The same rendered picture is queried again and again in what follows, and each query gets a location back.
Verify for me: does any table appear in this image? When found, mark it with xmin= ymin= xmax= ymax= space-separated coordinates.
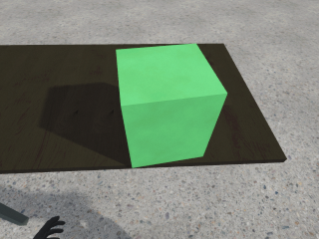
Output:
xmin=0 ymin=43 xmax=287 ymax=226

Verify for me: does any carton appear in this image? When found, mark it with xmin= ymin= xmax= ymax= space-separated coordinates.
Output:
xmin=116 ymin=43 xmax=227 ymax=168

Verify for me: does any left robot hand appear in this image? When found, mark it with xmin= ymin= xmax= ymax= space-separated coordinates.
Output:
xmin=33 ymin=215 xmax=66 ymax=239

